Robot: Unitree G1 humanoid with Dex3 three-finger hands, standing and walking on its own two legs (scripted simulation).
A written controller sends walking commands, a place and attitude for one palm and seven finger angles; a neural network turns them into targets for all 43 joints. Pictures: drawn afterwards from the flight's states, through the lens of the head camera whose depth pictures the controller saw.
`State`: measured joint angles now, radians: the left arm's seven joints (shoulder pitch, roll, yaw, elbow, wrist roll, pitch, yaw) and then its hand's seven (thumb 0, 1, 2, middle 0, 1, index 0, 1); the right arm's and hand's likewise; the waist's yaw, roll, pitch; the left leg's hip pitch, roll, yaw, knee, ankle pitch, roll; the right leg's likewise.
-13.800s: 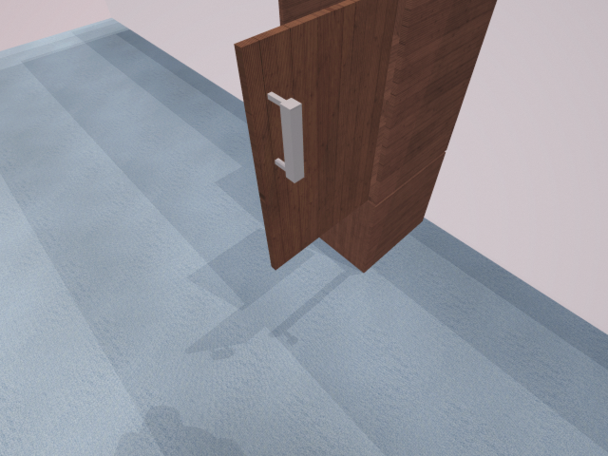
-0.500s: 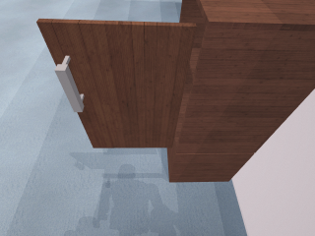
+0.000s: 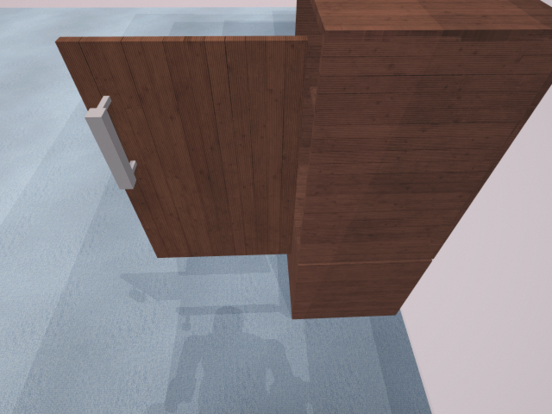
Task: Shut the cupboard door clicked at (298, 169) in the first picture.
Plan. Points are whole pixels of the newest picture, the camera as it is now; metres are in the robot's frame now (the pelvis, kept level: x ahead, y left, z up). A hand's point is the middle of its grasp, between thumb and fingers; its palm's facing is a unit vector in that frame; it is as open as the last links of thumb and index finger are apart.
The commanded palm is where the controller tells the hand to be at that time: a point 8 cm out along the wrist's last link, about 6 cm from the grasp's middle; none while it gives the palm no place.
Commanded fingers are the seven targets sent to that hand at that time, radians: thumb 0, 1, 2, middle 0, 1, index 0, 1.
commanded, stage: come to a stop and stand still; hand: left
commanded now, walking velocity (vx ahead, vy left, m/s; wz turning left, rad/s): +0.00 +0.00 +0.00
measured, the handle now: (117, 144) +0.53 +0.32 +0.09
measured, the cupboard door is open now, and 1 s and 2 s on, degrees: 90 90 90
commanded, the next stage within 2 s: look again from close up in 0.82 s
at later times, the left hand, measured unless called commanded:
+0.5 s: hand out of the picture -0.01 +0.23 -0.16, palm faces -0.01 -0.97 -0.24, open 7.4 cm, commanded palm none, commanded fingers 0.00 0.90 0.90 -0.20 -0.30 -0.20 -0.30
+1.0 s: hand out of the picture -0.05 +0.22 -0.16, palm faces -0.02 -0.98 -0.18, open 7.4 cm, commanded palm none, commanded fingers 0.00 0.90 0.90 -0.20 -0.30 -0.20 -0.30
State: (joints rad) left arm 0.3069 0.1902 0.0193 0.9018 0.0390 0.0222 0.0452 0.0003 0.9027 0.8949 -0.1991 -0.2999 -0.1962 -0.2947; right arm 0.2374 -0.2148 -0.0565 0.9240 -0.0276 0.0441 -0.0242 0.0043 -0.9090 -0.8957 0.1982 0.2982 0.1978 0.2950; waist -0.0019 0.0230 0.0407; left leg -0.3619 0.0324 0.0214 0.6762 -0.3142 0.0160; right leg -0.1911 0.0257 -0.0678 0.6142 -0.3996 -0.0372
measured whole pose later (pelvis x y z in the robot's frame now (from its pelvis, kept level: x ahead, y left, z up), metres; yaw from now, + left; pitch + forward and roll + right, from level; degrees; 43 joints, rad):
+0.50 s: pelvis -0.03 +0.03 +0.01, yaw +0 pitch -2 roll -1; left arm 0.30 0.24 0.01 0.99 0.02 0.02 0.03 0.00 0.90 0.89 -0.20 -0.30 -0.20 -0.29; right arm 0.27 -0.19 -0.01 1.04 -0.02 0.02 0.00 0.00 -0.91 -0.90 0.20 0.30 0.20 0.30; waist -0.01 -0.01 0.02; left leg -0.31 0.00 0.04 0.47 -0.14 0.04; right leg -0.17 0.00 -0.05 0.46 -0.26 0.01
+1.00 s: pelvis -0.02 +0.05 +0.02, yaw -1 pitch -1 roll -1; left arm 0.35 0.17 -0.02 1.09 0.03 0.00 0.04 0.00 0.90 0.89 -0.20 -0.30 -0.20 -0.29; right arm 0.21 -0.17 -0.01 1.10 -0.01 0.01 -0.01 0.00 -0.91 -0.90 0.20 0.30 0.20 0.29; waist 0.01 -0.02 0.03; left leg -0.27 -0.04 0.08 0.40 -0.12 0.08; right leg -0.15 -0.04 -0.01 0.42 -0.25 0.04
